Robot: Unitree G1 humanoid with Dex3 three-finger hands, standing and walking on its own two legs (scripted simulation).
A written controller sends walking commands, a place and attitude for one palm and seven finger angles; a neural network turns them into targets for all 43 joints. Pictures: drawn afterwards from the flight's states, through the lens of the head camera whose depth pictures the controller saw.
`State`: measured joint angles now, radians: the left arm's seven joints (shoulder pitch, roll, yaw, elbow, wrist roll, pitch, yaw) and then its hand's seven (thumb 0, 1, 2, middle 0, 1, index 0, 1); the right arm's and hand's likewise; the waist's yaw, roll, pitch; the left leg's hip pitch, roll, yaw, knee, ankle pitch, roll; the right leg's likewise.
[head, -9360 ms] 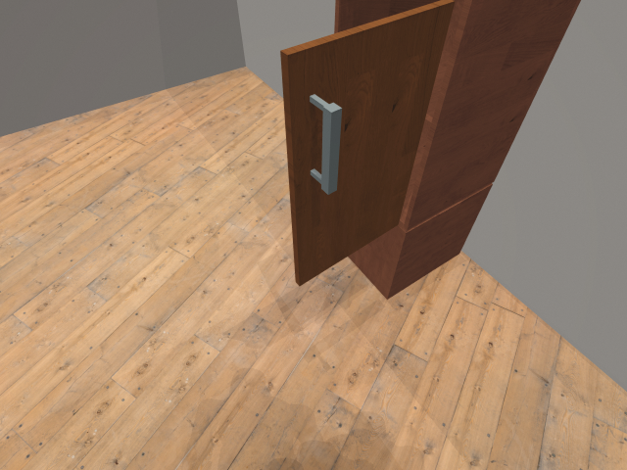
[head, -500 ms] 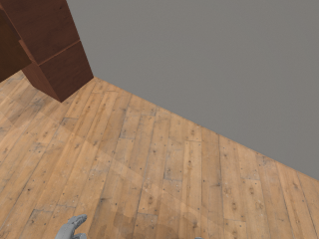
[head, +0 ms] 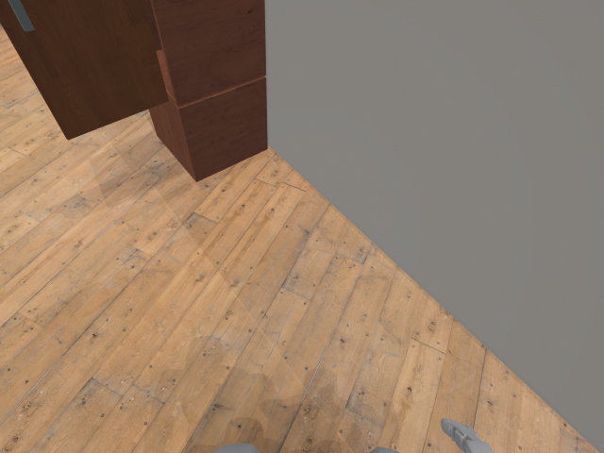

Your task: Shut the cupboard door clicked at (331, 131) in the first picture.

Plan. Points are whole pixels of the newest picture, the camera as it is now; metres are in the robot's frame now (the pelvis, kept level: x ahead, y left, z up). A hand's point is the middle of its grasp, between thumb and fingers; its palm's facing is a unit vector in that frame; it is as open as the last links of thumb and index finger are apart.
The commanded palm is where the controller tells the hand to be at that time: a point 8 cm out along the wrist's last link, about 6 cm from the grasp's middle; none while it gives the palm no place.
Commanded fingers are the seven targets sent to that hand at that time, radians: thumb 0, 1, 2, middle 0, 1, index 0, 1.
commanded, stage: walk to a spot facing it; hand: left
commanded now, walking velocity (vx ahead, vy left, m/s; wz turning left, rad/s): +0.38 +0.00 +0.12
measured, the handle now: out of the picture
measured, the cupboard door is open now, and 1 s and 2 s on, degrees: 93 93 93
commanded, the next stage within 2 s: turn to face it in 0.98 s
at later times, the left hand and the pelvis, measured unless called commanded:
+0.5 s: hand (240, 337) +0.30 +0.13 -0.15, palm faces +0.14 -0.97 -0.20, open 7.2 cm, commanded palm none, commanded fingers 0.00 0.90 0.90 -0.20 -0.30 -0.20 -0.30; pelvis +0.23 -0.05 +0.01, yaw +7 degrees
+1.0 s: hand (210, 278) +0.42 +0.22 -0.17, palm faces +0.26 -0.95 -0.14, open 7.4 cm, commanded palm none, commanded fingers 0.00 0.90 0.90 -0.20 -0.30 -0.20 -0.30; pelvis +0.45 +0.05 +0.01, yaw +11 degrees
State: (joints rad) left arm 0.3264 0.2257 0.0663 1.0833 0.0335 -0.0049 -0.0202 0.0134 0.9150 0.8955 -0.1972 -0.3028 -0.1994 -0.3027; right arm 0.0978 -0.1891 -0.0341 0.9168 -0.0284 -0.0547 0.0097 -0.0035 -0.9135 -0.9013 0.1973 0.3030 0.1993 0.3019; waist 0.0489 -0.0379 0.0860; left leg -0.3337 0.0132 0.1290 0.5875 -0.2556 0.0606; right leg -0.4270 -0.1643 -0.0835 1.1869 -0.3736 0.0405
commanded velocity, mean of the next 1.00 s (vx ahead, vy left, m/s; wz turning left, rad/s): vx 0.35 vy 0.00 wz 0.13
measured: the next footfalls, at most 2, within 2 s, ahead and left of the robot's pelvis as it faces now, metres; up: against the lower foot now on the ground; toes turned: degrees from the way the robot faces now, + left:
right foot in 0.32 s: +0.28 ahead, -0.15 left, +0.00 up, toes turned -6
left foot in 0.78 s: +0.48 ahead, +0.13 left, +0.00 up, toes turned +19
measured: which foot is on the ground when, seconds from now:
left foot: down 0.00-0.32, up 0.34-0.76, down 0.78-1.00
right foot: up 0.00-0.30, down 0.32-0.80, up 0.82-1.00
